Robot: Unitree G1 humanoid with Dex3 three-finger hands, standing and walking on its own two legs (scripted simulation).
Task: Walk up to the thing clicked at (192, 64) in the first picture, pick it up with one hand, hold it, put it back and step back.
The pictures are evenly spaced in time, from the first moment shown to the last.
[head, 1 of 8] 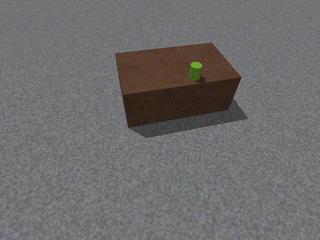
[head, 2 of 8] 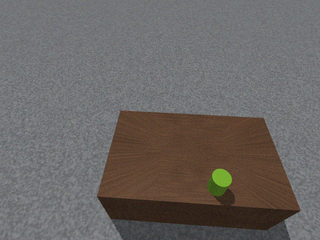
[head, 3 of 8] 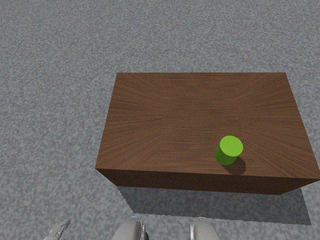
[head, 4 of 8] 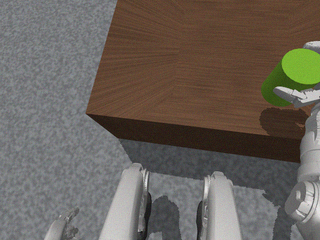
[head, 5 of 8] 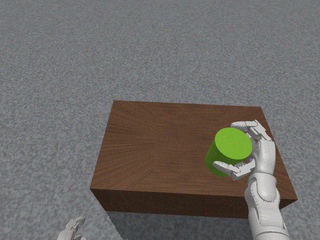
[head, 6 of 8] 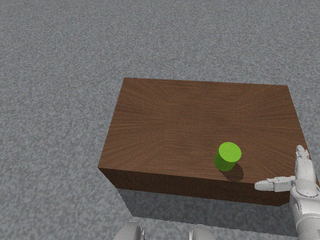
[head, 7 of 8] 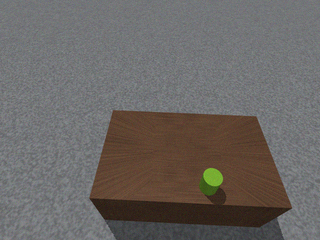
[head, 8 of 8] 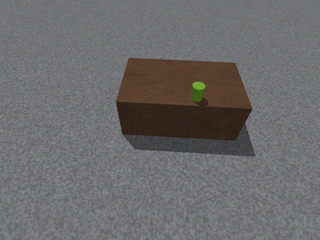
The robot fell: no
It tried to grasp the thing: yes
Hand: right
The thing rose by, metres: 0.38
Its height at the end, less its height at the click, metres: +0.00
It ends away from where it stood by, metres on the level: 0.01
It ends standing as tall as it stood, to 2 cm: yes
